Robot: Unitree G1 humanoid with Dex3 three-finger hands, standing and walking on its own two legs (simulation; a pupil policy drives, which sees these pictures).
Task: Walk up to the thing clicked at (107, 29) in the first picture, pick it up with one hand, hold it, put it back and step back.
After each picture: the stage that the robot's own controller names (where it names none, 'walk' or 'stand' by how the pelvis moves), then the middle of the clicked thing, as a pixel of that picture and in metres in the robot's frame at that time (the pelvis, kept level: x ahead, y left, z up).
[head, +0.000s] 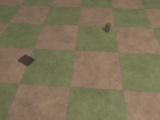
stand; (107, 27) +1.72 -0.27 -0.72
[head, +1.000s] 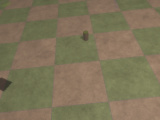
walk; (85, 35) +1.59 +0.12 -0.69
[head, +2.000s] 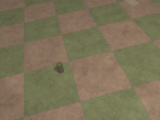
walk; (60, 67) +1.02 +0.36 -0.72
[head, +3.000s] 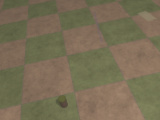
walk; (63, 101) +0.65 +0.29 -0.72
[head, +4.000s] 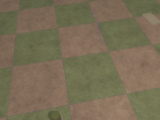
stand; (56, 117) +0.43 +0.25 -0.69
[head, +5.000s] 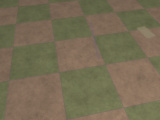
stand; out of the picture +0.38 +0.24 -0.72
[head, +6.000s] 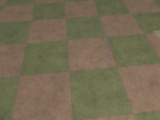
stand; out of the picture +0.38 +0.22 -0.71
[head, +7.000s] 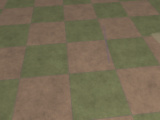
stand; out of the picture +0.39 +0.21 -0.72
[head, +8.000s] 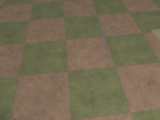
stand; out of the picture +0.38 +0.22 -0.73
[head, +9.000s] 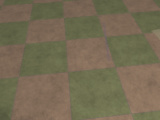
stand; out of the picture +0.37 +0.23 -0.73
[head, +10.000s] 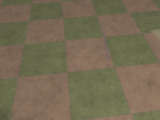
stand; out of the picture +0.37 +0.23 -0.73
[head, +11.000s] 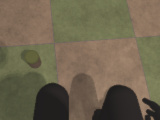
go down; (33, 59) +0.46 +0.25 -0.37
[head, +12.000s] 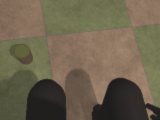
approach; (24, 54) +0.46 +0.26 -0.31
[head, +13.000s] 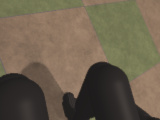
close in; out of the picture +0.45 +0.30 -0.23
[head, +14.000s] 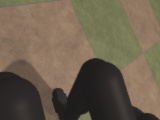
close; out of the picture +0.44 +0.31 -0.23
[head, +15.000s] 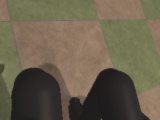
lift; out of the picture +0.36 +0.26 -0.25
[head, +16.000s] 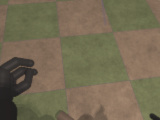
close; (66, 119) +0.32 +0.11 -0.59
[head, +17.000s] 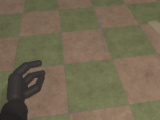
close; out of the picture +0.32 +0.09 -0.70
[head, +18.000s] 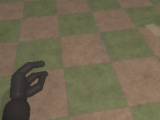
stand; out of the picture +0.35 +0.07 -0.70
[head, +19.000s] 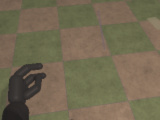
stand; out of the picture +0.38 +0.05 -0.70
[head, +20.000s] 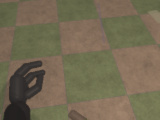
stand; (78, 118) +0.41 +0.04 -0.68
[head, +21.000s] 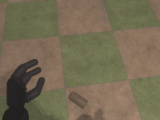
stand; (78, 100) +0.44 +0.02 -0.62
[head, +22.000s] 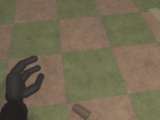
stand; (82, 111) +0.45 +0.00 -0.67
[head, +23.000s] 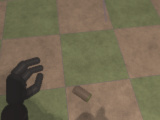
stand; (82, 93) +0.48 +0.00 -0.60
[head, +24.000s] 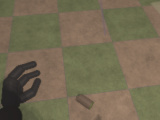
stand; (85, 101) +0.49 -0.02 -0.66
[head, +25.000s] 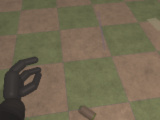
stand; (87, 113) +0.49 -0.03 -0.68
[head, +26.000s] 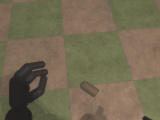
stand; (90, 89) +0.52 -0.04 -0.60
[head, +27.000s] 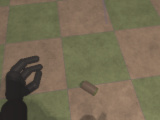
stand; (89, 88) +0.53 -0.04 -0.62
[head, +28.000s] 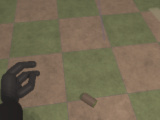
stand; (89, 100) +0.53 -0.05 -0.68
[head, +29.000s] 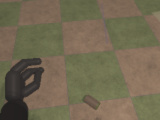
close; (92, 102) +0.54 -0.06 -0.66
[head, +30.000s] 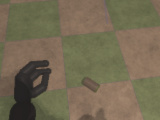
stand; (91, 84) +0.56 -0.06 -0.62
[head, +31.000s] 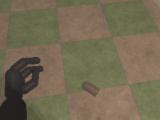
stand; (91, 88) +0.56 -0.07 -0.65
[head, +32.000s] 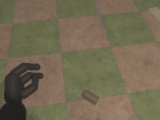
stand; (91, 97) +0.55 -0.07 -0.67
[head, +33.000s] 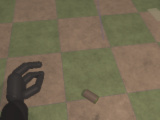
close; (91, 96) +0.57 -0.08 -0.66
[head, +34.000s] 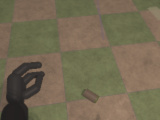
close; (91, 96) +0.56 -0.07 -0.66
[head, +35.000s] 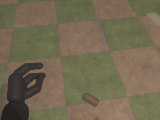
close; (91, 99) +0.57 -0.08 -0.67
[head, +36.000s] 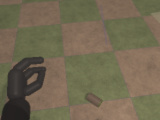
close; (94, 99) +0.57 -0.08 -0.66
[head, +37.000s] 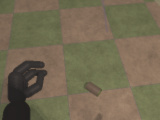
close; (93, 89) +0.57 -0.08 -0.64
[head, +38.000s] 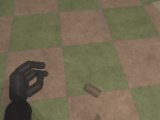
close; (93, 90) +0.58 -0.08 -0.65
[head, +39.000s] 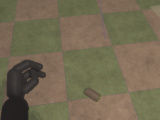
close; (93, 94) +0.57 -0.08 -0.67
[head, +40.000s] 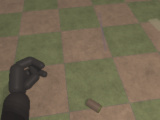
hold; (94, 105) +0.56 -0.08 -0.69
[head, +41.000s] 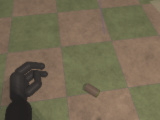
close; (92, 90) +0.58 -0.07 -0.66
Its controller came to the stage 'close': yes
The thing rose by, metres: 0.01
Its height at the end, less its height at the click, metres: -0.02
